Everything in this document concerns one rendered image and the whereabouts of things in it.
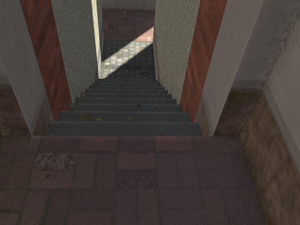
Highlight stairs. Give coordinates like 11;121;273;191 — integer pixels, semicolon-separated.
45;79;202;137

